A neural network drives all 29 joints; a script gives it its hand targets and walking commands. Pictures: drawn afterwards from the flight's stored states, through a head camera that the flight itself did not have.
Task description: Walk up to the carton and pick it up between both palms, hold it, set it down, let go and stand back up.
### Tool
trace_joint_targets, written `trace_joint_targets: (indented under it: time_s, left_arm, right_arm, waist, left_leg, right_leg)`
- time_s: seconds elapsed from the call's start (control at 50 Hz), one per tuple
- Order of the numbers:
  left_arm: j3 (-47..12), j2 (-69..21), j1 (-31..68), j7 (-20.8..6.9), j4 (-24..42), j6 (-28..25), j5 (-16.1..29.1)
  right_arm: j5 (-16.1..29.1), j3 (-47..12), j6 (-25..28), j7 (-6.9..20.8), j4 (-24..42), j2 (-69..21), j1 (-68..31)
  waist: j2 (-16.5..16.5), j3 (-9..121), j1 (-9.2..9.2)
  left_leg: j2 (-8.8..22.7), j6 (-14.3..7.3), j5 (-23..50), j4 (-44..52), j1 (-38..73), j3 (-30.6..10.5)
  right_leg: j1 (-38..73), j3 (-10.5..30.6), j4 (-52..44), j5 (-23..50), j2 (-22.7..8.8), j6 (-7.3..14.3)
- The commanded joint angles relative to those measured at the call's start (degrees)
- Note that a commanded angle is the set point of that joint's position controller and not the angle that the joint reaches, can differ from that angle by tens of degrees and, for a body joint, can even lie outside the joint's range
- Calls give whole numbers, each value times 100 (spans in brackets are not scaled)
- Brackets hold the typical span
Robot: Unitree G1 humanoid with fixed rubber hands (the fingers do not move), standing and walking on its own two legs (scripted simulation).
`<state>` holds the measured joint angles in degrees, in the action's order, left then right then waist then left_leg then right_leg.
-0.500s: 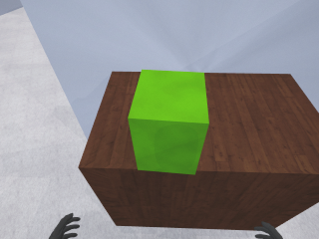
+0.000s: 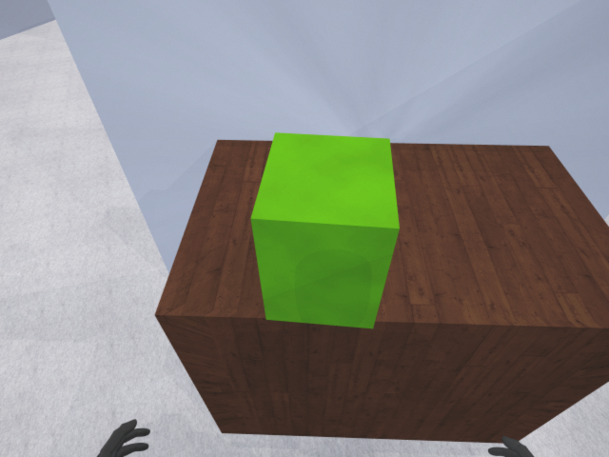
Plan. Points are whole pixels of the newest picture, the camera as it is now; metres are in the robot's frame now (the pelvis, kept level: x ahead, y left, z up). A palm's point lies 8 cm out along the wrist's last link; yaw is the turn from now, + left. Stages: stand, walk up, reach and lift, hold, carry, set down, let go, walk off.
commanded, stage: stand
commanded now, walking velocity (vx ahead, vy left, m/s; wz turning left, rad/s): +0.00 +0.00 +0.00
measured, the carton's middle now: (325, 233) +0.44 +0.01 +0.04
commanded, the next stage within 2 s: none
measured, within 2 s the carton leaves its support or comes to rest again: neither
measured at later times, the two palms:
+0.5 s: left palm out of the picture +0.08 +0.30 -0.10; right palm out of the picture +0.09 -0.27 -0.10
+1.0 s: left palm out of the picture +0.08 +0.30 -0.10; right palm out of the picture +0.08 -0.27 -0.10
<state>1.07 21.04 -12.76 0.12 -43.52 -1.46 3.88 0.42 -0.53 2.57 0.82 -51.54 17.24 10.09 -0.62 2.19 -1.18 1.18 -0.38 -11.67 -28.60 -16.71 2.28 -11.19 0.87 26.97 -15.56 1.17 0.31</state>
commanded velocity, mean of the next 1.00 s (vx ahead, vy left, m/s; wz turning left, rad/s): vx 0.00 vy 0.00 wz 0.00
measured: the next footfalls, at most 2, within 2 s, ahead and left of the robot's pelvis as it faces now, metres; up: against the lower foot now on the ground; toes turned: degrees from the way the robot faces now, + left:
none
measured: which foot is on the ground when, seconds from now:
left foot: down 0.00-1.00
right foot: down 0.00-1.00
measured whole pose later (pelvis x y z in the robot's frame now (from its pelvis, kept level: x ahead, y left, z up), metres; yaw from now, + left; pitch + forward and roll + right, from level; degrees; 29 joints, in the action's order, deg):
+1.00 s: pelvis -0.02 +0.00 +0.00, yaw +0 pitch -2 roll -1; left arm 1.1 21.0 -12.8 0.1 -48.8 -1.5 3.9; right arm 0.4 -0.5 2.6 0.8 -55.2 17.2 10.1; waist -0.6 2.1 -1.2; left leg 1.2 -0.7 -10.3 -28.5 -16.7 2.3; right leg -11.2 0.9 26.9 -14.2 1.2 0.3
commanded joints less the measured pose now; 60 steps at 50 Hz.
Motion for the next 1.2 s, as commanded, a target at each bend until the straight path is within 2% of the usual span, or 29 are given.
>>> trace_joint_targets:
  time_s: [0.0, 0.12, 0.16, 0.18, 0.22, 0.24, 0.28, 0.3, 0.34, 0.36, 0.4, 0.42, 0.44, 0.54, 0.68, 0.7, 0.74, 0.8, 0.82, 0.86, 0.88, 0.92, 0.94, 0.96, 0.98, 1.02, 1.04, 1.14, 1.18]
  left_arm:
    - [234, 1093, 164, 1, -281, -203, -650]
    - [228, 1186, -198, 27, -508, -245, -560]
    - [248, 1117, -17, 18, -451, -208, -585]
    - [202, 1144, 140, 32, -449, -233, -650]
    - [196, 1040, -38, 18, -497, -219, -599]
    - [265, 1299, 105, 7, -525, -220, -656]
    - [241, 1125, -144, -13, -599, -205, -610]
    - [245, 1289, 130, 23, -533, -233, -665]
    - [261, 1227, -30, -12, -617, -246, -657]
    - [265, 1341, 111, 18, -617, -247, -633]
    - [194, 1195, 183, 0, -629, -196, -618]
    - [174, 1023, -53, -12, -662, -183, -564]
    - [200, 1184, 102, 18, -666, -218, -643]
    - [192, 1086, 152, 3, -627, -209, -637]
    - [137, 983, -40, -9, -722, -193, -569]
    - [211, 1309, -85, 30, -833, -209, -595]
    - [202, 1195, 192, 11, -752, -185, -589]
    - [199, 1119, 90, -32, -743, -197, -606]
    - [178, 1051, 94, -29, -722, -226, -577]
    - [145, 1061, 59, 16, -715, -241, -608]
    - [156, 1099, 91, -31, -792, -241, -593]
    - [235, 1308, 64, 8, -856, -231, -620]
    - [220, 1125, -30, 9, -863, -210, -608]
    - [210, 1111, -55, 29, -845, -213, -607]
    - [190, 1177, 191, 33, -836, -192, -627]
    - [234, 1192, 153, 13, -788, -211, -646]
    - [196, 1148, 238, -17, -837, -218, -641]
    - [160, 1052, 239, 24, -823, -210, -571]
    - [162, 950, 246, -10, -751, -184, -551]
  right_arm:
    - [-210, 402, 83, -118, 63, 1420, -498]
    - [-195, 353, 77, -52, -122, 1430, -165]
    - [-204, 373, 82, -48, -60, 1427, -483]
    - [-120, 378, 69, -58, -16, 1319, -374]
    - [-238, 355, 98, -82, -104, 1364, -473]
    - [-209, 311, 72, -78, -141, 1310, -294]
    - [-180, 392, 61, -89, -78, 1437, -543]
    - [-161, 339, 14, -88, -134, 1384, -392]
    - [-210, 325, 29, -72, -201, 1426, -554]
    - [-159, 310, 44, -67, -103, 1196, -458]
    - [-149, 321, 57, -67, -182, 1328, -445]
    - [-193, 380, 90, -77, -191, 1458, -366]
    - [-167, 357, 52, -99, -229, 1396, -182]
    - [-186, 331, 76, -46, -171, 1388, -536]
    - [-223, 363, 84, -110, -313, 1503, -366]
    - [-88, 342, 80, -82, -301, 1345, -308]
    - [-183, 332, 75, -57, -266, 1311, -636]
    - [-198, 307, 36, -63, -284, 1396, -500]
    - [-134, 386, 20, -61, -306, 1411, -530]
    - [-141, 384, 57, -60, -300, 1445, -364]
    - [-212, 395, 77, -55, -396, 1463, -279]
    - [-188, 337, 22, -59, -272, 1308, -362]
    - [-202, 329, 8, -44, -256, 1331, -657]
    - [-191, 344, 20, -69, -207, 1328, -498]
    - [-143, 312, 30, -78, -261, 1278, -339]
    - [-210, 312, 37, -57, -262, 1326, -504]
    - [-180, 381, 22, -91, -248, 1447, -603]
    - [-103, 350, 75, -78, -305, 1493, -433]
    - [-199, 358, 23, -82, -252, 1535, -622]
  waist:
    - [261, 286, 102]
    - [657, 176, -12]
    - [241, 49, -19]
    - [248, 372, 174]
    - [485, 97, 30]
    - [561, 56, 146]
    - [141, 269, -68]
    - [277, 274, 97]
    - [438, 24, -87]
    - [679, 14, 146]
    - [277, 147, 35]
    - [295, -80, -82]
    - [494, -258, 108]
    - [510, -137, 123]
    - [590, -18, -43]
    - [413, 213, 111]
    - [436, -36, 81]
    - [782, -444, -17]
    - [236, -16, 33]
    - [351, -114, 151]
    - [554, -220, 53]
    - [271, -275, 109]
    - [600, -201, -45]
    - [651, -234, 11]
    - [512, -211, 143]
    - [291, -130, 8]
    - [616, -229, 42]
    - [253, -85, 131]
    - [606, -203, 37]
  left_leg:
    - [565, -212, 527, 606, 816, -831]
    - [608, -256, 617, 625, 690, -808]
    - [611, -256, 298, 644, 638, -817]
    - [562, -207, 482, 583, 745, -801]
    - [544, -281, 487, 630, 723, -785]
    - [504, -194, 580, 702, 712, -767]
    - [543, -247, 767, 601, 768, -756]
    - [542, -231, 684, 539, 781, -716]
    - [531, -260, 305, 639, 674, -744]
    - [502, -230, 300, 700, 677, -773]
    - [531, -186, 412, 729, 666, -841]
    - [578, -234, 246, 795, 585, -859]
    - [574, -204, 207, 873, 597, -873]
    - [625, -238, -370, 932, 446, -988]
    - [612, -238, 106, 905, 585, -873]
    - [611, -191, 258, 884, 866, -884]
    - [612, -200, 216, 833, 642, -829]
    - [576, -226, -265, 965, 398, -907]
    - [567, -276, -82, 914, 575, -933]
    - [568, -219, 134, 789, 746, -874]
    - [555, -173, 43, 789, 575, -840]
    - [515, -215, 104, 838, 505, -843]
    - [540, -208, -60, 828, 585, -745]
    - [536, -237, -30, 836, 507, -834]
    - [548, -175, 75, 803, 585, -842]
    - [587, -183, -75, 909, 604, -860]
    - [586, -208, 129, 809, 584, -935]
    - [599, -180, 212, 877, 587, -894]
    - [595, -237, -119, 918, 468, -976]
  right_leg:
    - [-14, 614, -826, 626, -793, 144]
    - [193, 654, -848, 607, -847, 201]
    - [109, 647, -965, 466, -816, 177]
    - [190, 726, -984, 777, -880, 209]
    - [10, 689, -920, 671, -801, 154]
    - [38, 607, -816, 746, -781, 120]
    - [157, 548, -792, 761, -774, 61]
    - [88, 657, -834, 720, -840, 150]
    - [-6, 734, -1002, 391, -868, 154]
    - [-30, 706, -878, 540, -856, 144]
    - [102, 605, -870, 485, -784, 105]
    - [-52, 642, -994, 296, -769, 111]
    - [-91, 612, -924, 314, -799, 165]
    - [-55, 596, -960, 23, -775, 176]
    - [68, 649, -1057, 552, -856, 177]
    - [36, 633, -913, 436, -788, 137]
    - [-21, 590, -891, 391, -794, 134]
    - [-188, 704, -1029, -8, -789, 168]
    - [-136, 761, -1048, 0, -804, 171]
    - [-229, 781, -1181, 236, -865, 156]
    - [-66, 740, -1163, 91, -878, 154]
    - [-134, 740, -1053, 270, -838, 103]
    - [-195, 763, -1121, 26, -835, 136]
    - [-124, 773, -1063, -24, -859, 121]
    - [-185, 753, -1095, 54, -856, 128]
    - [-56, 617, -1001, 165, -799, 138]
    - [-142, 630, -1079, 228, -807, 132]
    - [15, 721, -973, 325, -896, 152]
    - [-41, 677, -1022, 279, -806, 139]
